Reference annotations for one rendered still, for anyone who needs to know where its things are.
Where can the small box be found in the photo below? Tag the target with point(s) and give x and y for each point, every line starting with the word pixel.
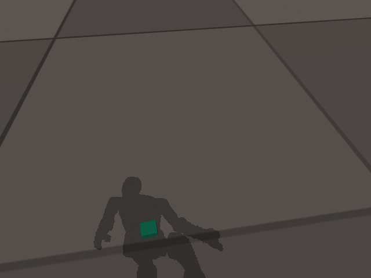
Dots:
pixel 149 229

